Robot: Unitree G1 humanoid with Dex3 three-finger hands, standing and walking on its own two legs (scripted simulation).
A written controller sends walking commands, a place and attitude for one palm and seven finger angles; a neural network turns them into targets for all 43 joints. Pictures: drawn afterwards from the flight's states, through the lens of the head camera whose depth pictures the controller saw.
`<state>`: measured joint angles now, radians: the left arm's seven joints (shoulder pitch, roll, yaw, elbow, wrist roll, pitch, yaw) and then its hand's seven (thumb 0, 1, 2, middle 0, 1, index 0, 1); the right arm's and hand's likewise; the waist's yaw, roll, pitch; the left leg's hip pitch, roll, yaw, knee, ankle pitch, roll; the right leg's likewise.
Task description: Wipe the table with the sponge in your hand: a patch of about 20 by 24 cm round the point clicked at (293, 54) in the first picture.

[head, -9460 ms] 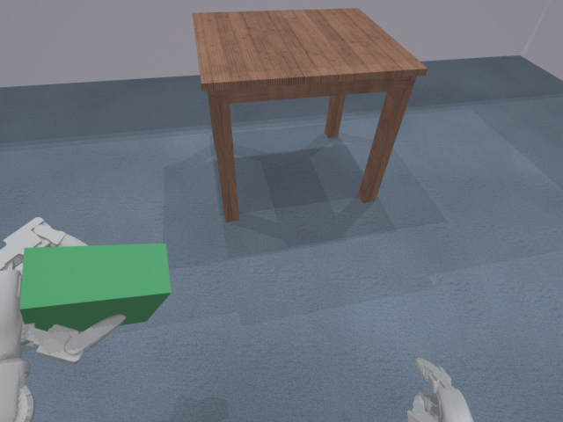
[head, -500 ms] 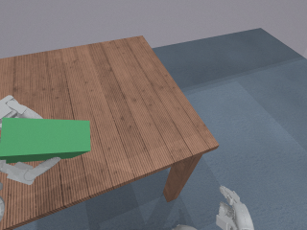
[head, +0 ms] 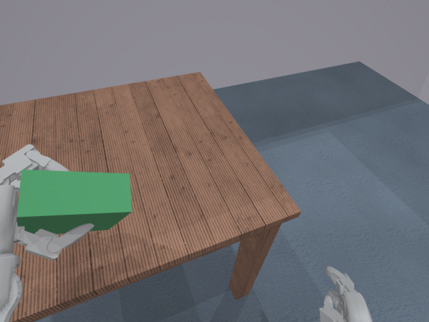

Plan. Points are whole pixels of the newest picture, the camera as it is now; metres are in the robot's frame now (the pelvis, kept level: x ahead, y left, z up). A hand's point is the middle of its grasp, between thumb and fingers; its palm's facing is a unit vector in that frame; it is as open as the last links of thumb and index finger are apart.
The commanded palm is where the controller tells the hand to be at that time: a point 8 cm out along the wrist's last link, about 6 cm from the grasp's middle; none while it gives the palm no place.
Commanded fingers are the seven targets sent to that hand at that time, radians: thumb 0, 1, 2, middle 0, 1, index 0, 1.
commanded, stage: come to a stop and stand still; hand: left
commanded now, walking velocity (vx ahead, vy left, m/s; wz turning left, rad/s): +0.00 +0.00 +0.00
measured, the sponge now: (89, 205) +0.24 +0.21 +0.15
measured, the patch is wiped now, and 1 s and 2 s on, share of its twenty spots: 0.00 0.00 0.00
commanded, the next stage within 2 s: look again from close up in 0.80 s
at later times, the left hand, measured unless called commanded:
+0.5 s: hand (11, 196) +0.23 +0.31 +0.17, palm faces +0.44 -0.83 -0.35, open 9.9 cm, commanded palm +0.16 +0.33 +0.17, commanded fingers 0.00 0.10 1.30 -1.20 -1.60 -1.20 -1.60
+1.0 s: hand (26, 194) +0.23 +0.29 +0.17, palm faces +0.37 -0.84 -0.40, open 9.9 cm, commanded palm +0.18 +0.33 +0.17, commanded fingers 0.00 0.10 1.30 -1.20 -1.60 -1.20 -1.60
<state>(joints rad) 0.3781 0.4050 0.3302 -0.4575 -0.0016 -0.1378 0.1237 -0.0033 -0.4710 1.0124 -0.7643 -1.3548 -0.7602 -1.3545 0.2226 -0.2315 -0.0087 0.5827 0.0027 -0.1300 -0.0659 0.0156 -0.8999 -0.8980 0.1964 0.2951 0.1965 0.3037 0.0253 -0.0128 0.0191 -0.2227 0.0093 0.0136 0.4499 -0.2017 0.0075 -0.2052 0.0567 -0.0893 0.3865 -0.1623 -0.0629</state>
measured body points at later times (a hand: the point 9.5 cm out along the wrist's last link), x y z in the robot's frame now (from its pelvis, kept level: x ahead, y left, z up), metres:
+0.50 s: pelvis +0.01 +0.04 +0.00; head +0.03 +0.08 +0.45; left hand +0.20 +0.35 +0.19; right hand +0.19 -0.17 -0.07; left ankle +0.03 +0.11 -0.74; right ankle +0.03 -0.07 -0.74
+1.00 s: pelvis +0.02 +0.05 +0.00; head +0.05 +0.07 +0.45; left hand +0.21 +0.33 +0.19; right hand +0.21 -0.17 -0.07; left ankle +0.03 +0.11 -0.74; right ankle +0.03 -0.07 -0.74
